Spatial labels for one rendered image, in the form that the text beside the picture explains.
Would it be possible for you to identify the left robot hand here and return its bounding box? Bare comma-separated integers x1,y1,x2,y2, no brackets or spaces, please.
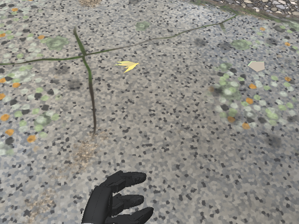
81,170,154,224

